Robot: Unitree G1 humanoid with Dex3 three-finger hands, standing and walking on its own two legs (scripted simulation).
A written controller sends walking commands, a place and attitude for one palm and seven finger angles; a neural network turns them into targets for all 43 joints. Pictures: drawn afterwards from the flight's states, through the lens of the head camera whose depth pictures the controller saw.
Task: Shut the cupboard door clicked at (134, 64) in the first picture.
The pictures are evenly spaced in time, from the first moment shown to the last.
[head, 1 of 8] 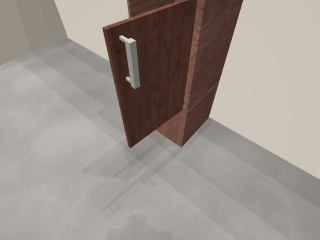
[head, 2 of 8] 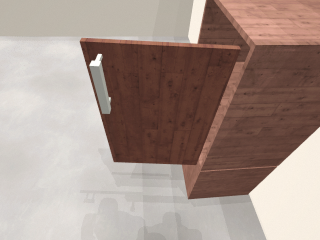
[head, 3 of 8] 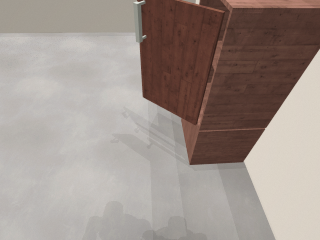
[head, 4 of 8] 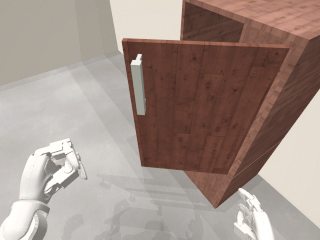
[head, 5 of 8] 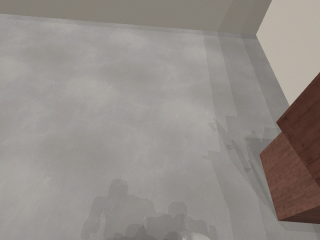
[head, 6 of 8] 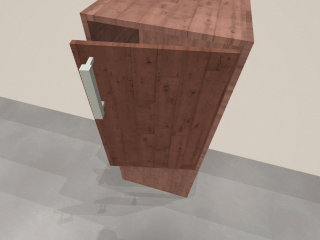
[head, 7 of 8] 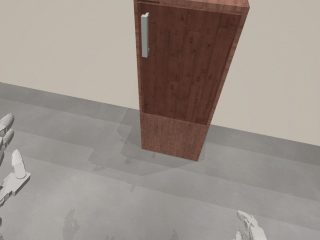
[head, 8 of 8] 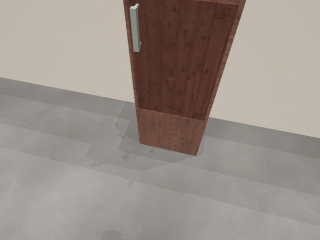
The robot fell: no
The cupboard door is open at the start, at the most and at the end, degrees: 84 84 0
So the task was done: yes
